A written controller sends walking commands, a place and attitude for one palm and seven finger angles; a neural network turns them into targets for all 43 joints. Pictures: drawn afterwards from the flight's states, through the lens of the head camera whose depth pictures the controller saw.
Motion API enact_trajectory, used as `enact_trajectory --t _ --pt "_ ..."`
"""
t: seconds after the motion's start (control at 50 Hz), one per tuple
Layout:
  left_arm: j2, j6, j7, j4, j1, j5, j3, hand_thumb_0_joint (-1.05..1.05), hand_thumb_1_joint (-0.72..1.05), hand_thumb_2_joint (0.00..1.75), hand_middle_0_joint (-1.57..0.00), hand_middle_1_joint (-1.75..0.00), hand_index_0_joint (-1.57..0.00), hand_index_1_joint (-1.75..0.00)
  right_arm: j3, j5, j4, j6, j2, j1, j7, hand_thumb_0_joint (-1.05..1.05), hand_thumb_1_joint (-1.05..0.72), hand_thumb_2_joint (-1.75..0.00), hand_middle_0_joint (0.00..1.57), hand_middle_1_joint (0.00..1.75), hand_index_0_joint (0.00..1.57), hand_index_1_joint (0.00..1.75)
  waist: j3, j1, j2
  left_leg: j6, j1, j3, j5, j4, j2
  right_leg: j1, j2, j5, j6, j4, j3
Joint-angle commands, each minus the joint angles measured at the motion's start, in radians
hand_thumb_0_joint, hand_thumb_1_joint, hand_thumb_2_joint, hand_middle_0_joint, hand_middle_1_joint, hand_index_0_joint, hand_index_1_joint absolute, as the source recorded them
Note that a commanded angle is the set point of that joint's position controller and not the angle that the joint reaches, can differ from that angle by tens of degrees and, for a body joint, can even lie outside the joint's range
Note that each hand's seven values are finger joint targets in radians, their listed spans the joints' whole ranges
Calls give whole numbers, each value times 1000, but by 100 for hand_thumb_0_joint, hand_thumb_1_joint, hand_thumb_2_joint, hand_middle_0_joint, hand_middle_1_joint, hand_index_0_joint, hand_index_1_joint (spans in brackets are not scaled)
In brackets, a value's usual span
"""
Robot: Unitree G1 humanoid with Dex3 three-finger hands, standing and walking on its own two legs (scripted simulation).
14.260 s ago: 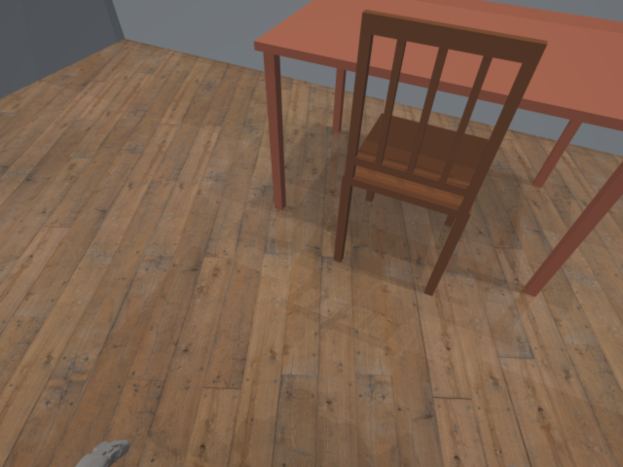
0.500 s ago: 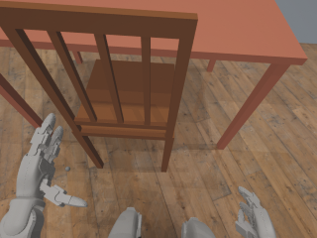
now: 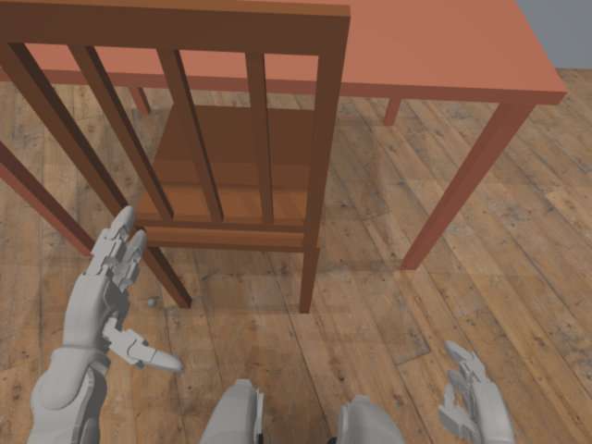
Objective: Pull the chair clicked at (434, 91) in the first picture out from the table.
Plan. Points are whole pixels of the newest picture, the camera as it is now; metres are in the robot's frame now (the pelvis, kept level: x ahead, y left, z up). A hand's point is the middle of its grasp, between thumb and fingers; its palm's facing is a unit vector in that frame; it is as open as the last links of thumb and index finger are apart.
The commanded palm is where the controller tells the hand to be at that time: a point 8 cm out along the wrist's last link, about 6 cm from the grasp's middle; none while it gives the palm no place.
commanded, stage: aim the fingers beside a spindle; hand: left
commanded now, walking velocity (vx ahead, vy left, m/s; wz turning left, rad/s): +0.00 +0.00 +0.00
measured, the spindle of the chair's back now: (199, 155) +0.51 +0.19 +0.04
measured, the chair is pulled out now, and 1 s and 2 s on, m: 0.00 0.00 0.00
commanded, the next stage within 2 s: none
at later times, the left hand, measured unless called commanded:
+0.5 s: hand (171, 271) +0.32 +0.19 +0.03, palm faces +0.01 -1.00 -0.05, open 16.9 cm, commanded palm +0.29 +0.23 +0.03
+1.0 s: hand (197, 253) +0.36 +0.16 +0.02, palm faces +0.03 -1.00 -0.05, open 16.9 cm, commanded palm +0.33 +0.21 +0.01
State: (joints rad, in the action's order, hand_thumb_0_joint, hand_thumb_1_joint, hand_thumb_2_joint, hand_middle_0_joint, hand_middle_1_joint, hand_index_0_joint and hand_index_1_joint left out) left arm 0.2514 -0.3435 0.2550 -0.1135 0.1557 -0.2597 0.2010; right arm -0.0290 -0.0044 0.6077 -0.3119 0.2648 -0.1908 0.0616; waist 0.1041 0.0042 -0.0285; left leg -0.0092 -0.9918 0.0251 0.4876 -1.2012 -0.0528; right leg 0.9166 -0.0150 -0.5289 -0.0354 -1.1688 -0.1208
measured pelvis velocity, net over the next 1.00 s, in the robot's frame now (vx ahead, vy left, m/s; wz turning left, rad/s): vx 0.00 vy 0.00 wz -0.02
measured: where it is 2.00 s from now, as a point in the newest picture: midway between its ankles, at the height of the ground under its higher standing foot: outside the picture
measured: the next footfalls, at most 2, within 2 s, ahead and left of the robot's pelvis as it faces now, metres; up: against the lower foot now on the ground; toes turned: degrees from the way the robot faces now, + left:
none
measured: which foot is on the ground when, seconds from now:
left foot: down 0.00-1.00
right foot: down 0.00-1.00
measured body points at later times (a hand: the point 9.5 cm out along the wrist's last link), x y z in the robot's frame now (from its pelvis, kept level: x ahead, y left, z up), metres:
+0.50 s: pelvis +0.01 +0.01 -0.01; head +0.11 +0.02 +0.43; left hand +0.31 +0.24 +0.04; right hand +0.18 -0.23 -0.10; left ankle +0.05 +0.12 -0.64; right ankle +0.02 -0.10 -0.64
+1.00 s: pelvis +0.00 +0.00 -0.02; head +0.11 +0.01 +0.42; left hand +0.35 +0.22 +0.02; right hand +0.16 -0.24 -0.13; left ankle +0.05 +0.12 -0.64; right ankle +0.02 -0.10 -0.64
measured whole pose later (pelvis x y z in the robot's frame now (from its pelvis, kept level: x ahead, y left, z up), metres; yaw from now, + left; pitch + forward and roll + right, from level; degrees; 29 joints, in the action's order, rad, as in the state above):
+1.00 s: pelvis +0.00 +0.00 -0.02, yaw -1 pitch +21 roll -1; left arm 0.20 -0.41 0.10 -0.37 -0.15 -0.16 0.16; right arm -0.01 -0.03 0.64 -0.21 0.25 -0.20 0.01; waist 0.15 0.02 -0.03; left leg 0.00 -1.12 0.00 0.52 -1.27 -0.05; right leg 1.06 -0.02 -0.56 -0.03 -1.26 -0.09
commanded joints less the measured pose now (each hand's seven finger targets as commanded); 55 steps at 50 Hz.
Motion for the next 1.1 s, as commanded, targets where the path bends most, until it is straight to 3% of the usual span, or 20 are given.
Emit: enact_trajectory --t 0.0,0.02,0.14,0.22,0.34,0.42,0.48,0.54,0.56,0.62,0.64,0.66,0.72,0.78,0.82,0.84,0.92,0.96,1.0,1.08 --pt "143 -101 -42 231 -100 -16 99 0 -50 30 -6 -8 -6 -8 64 -4 -134 -53 123 19 3 0 -90 -90 20 30 20 30 352 -11 -33 22 206 9 -202 156 62 -190 35 205 22 184 115" --pt "163 -93 -47 184 -82 -9 124 0 -50 30 -6 -8 -6 -8 66 -3 -126 -47 125 14 1 0 -90 -90 20 30 20 30 336 -13 -14 22 189 11 -197 161 60 -185 39 198 22 185 111" --pt "103 -55 -29 124 -124 10 35 0 -50 30 -6 -8 -6 -8 65 4 -137 -31 133 11 -6 0 -90 -90 20 30 20 30 269 15 0 23 160 8 -148 165 59 -134 36 161 23 188 103" --pt "98 -88 -48 173 -259 19 15 0 -50 30 -6 -8 -6 -8 67 -1 -125 -39 134 8 -2 0 -90 -90 20 30 20 30 302 29 -5 24 187 23 -148 155 54 -86 42 151 21 163 86" --pt "118 -134 -91 160 -256 43 47 0 -50 30 -6 -8 -6 -8 73 -19 -108 -34 129 -2 -15 0 -90 -90 20 30 20 30 410 -3 -35 20 224 20 -246 139 56 -110 40 249 15 115 79" --pt "102 -88 -86 60 -192 49 47 0 -50 30 -6 -8 -6 -8 73 -13 -115 -6 130 -5 -22 0 -90 -90 20 30 20 30 390 -7 -5 22 189 8 -249 136 58 -123 43 274 15 116 78" --pt "57 -69 -75 71 -242 51 -11 0 -50 30 -6 -8 -6 -8 73 -7 -122 6 125 -5 -25 0 -90 -90 20 30 20 30 374 11 -8 19 199 9 -238 137 56 -104 42 268 17 119 72" --pt "68 -94 -91 135 -327 56 -15 0 -50 30 -6 -8 -6 -8 75 -10 -118 4 126 -3 -22 0 -90 -90 20 30 20 30 396 18 -38 17 224 20 -248 127 53 -71 41 256 14 107 69" --pt "37 -102 -96 126 -330 57 -45 0 -50 30 -6 -8 -6 -8 73 -12 -116 3 123 -3 -24 0 -90 -90 20 30 20 30 385 24 -24 17 228 26 -246 127 52 -59 42 248 14 104 64" --pt "57 -133 -121 91 -419 76 -37 0 -50 30 -6 -8 -6 -8 73 -17 -93 2 129 -2 -20 0 -90 -90 20 30 20 30 359 44 2 21 192 30 -197 108 50 -10 44 199 16 99 67" --pt "65 -141 -130 72 -442 84 -28 0 -50 30 -6 -8 -6 -8 73 -18 -87 4 128 -1 -21 0 -90 -90 20 30 20 30 358 37 -7 17 188 32 -184 112 50 -1 42 183 14 94 67" --pt "36 -141 -133 50 -439 91 -54 0 -50 30 -6 -8 -6 -8 72 -19 -88 5 125 2 -24 0 -90 -90 20 30 20 30 354 39 -18 18 187 29 -174 109 52 8 41 174 14 96 68" --pt "78 -127 -147 -29 -433 107 -7 0 -50 30 -6 -8 -6 -8 75 -19 -88 17 131 -3 -24 0 -90 -90 20 30 20 30 386 18 0 19 162 20 -167 106 55 -14 41 172 11 92 76" --pt "49 -109 -149 -45 -454 108 -30 0 -50 30 -6 -8 -6 -8 73 -18 -98 33 123 -6 -29 0 -90 -90 20 30 20 30 424 13 -31 15 180 11 -187 105 60 -33 37 204 11 90 78" --pt "93 -103 -154 -74 -471 102 21 0 -50 30 -6 -8 -6 -8 73 -20 -95 44 127 -14 -27 0 -90 -90 20 30 20 30 447 11 15 20 148 8 -201 93 60 -65 40 228 14 87 87" --pt "102 -112 -156 -45 -510 100 29 0 -50 30 -6 -8 -6 -8 74 -19 -97 48 123 -14 -27 0 -90 -90 20 30 20 30 474 12 0 19 158 6 -222 89 60 -76 38 257 15 81 91" --pt "74 -145 -159 -3 -510 95 3 0 -50 30 -6 -8 -6 -8 80 -23 -94 53 120 -24 -36 0 -90 -90 20 30 20 30 528 15 -26 16 213 6 -305 74 57 -77 41 335 13 58 83" --pt "35 -153 -152 -40 -484 91 -31 0 -50 30 -6 -8 -6 -8 82 -22 -84 56 117 -25 -40 0 -90 -90 20 30 20 30 483 25 5 17 192 3 -279 73 58 -71 42 321 16 71 85" --pt "36 -151 -145 -118 -513 98 -38 0 -50 30 -6 -8 -6 -8 80 -18 -69 63 122 -29 -38 0 -90 -90 20 30 20 30 399 46 41 20 124 1 -210 70 57 -41 40 267 18 84 92" --pt "29 -151 -144 -221 -582 109 -42 0 -50 30 -6 -8 -6 -8 76 -14 -65 73 126 -21 -33 0 -90 -90 20 30 20 30 327 58 66 23 50 -5 -106 61 64 8 31 152 20 105 112"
